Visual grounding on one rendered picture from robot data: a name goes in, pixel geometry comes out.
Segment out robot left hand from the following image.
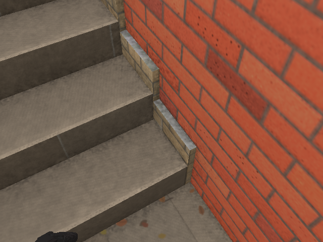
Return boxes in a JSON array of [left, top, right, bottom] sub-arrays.
[[35, 231, 78, 242]]

